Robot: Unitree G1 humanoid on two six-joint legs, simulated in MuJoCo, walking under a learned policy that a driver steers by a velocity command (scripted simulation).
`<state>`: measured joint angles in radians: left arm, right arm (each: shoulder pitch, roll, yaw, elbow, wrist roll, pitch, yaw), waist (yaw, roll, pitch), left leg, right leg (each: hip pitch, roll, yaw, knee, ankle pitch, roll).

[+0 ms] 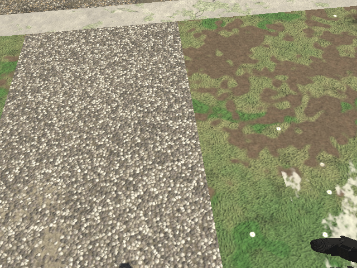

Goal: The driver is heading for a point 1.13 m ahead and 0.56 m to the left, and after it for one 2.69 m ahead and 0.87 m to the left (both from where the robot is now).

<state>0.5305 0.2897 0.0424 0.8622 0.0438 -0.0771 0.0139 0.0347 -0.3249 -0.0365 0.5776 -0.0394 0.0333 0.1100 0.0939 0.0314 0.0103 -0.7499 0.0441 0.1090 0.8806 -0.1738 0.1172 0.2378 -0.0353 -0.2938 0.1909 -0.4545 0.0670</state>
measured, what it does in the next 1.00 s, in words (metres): walks ahead, turning left: left foot, then right foot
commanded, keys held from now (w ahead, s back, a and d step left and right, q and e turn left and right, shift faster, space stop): w+q+shift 0.56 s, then w+shift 0.44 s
